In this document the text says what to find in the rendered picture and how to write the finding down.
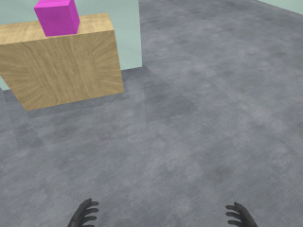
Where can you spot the robot left hand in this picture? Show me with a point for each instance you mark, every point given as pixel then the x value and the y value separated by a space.
pixel 80 215

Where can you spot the robot right hand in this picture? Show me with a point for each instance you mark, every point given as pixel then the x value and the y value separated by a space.
pixel 243 215

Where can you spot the pedestal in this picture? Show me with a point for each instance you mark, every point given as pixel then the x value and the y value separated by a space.
pixel 45 71

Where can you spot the carton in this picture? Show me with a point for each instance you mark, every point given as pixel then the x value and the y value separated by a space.
pixel 58 17

